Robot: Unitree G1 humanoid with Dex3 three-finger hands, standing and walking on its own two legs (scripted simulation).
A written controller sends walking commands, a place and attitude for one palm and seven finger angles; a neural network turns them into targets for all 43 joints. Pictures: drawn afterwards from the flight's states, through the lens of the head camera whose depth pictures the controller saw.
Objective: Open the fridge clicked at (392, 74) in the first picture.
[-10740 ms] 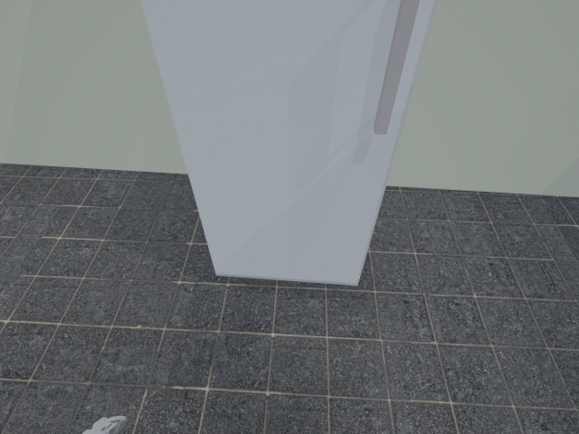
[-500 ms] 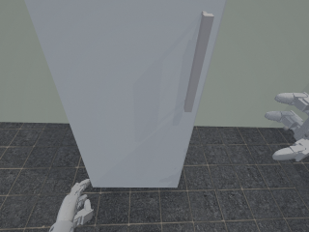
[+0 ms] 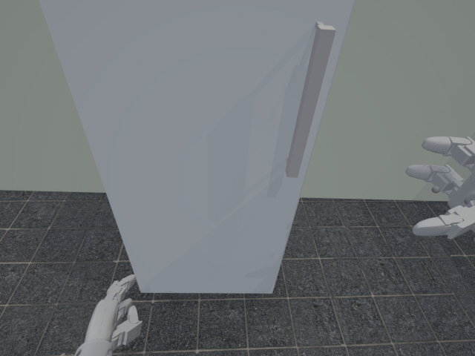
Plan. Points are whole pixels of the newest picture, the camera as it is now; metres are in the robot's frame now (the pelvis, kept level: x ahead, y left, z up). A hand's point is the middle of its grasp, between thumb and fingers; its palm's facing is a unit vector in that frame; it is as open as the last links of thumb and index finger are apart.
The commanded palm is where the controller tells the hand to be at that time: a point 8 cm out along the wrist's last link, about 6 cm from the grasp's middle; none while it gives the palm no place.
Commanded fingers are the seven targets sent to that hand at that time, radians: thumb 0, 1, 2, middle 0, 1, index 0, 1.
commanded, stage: move the hooked fingers beside the handle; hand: right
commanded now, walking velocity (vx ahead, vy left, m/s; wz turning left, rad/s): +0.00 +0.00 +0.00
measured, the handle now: (303, 109) +0.55 -0.14 +0.19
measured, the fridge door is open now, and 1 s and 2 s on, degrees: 0 0 0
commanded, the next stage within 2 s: none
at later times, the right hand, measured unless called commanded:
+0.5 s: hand (388, 158) +0.35 -0.23 +0.22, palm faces +0.06 +1.00 -0.02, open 13.9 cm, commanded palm +0.33 -0.28 +0.22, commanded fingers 0.00 0.50 -0.30 0.30 1.20 0.30 1.20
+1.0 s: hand (369, 142) +0.41 -0.22 +0.21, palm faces +0.08 +1.00 +0.00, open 14.0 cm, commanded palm +0.39 -0.27 +0.21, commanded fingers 0.00 0.50 -0.30 0.30 1.20 0.30 1.20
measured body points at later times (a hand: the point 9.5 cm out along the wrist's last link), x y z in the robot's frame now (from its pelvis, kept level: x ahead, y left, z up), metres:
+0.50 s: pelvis +0.01 -0.01 +0.00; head -0.02 +0.00 +0.45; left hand +0.19 +0.23 -0.07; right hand +0.35 -0.28 +0.22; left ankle -0.03 +0.10 -0.74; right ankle +0.03 -0.13 -0.74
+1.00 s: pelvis +0.01 +0.00 +0.00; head -0.01 +0.01 +0.45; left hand +0.14 +0.27 -0.09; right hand +0.40 -0.28 +0.21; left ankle -0.03 +0.10 -0.74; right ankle +0.03 -0.13 -0.74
